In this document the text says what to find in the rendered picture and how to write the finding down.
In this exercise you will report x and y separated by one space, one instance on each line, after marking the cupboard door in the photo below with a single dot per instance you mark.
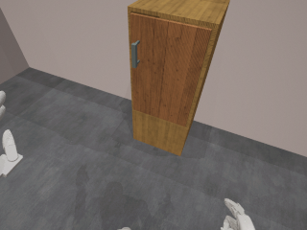
171 55

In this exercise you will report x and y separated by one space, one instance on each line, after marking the handle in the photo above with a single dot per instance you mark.
134 57

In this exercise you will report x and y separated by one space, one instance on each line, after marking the robot left hand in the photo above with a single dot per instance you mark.
10 160

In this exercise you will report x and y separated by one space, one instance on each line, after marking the robot right hand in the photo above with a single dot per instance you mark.
242 221

